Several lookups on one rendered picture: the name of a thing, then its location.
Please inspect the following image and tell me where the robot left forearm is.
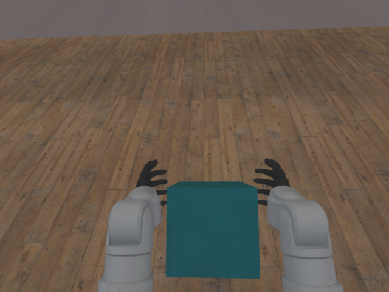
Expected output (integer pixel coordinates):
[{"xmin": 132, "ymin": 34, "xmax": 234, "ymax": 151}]
[{"xmin": 97, "ymin": 186, "xmax": 162, "ymax": 292}]

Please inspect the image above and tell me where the left robot hand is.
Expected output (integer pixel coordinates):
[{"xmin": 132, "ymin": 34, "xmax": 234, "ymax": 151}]
[{"xmin": 136, "ymin": 159, "xmax": 168, "ymax": 206}]

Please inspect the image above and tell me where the carton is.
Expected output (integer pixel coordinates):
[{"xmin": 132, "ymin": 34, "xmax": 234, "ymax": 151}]
[{"xmin": 166, "ymin": 181, "xmax": 260, "ymax": 279}]

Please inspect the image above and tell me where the right robot hand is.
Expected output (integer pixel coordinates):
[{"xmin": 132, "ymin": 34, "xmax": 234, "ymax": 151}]
[{"xmin": 254, "ymin": 158, "xmax": 290, "ymax": 206}]

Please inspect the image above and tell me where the robot right forearm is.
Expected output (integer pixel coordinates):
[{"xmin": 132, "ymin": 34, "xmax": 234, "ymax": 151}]
[{"xmin": 267, "ymin": 186, "xmax": 343, "ymax": 292}]

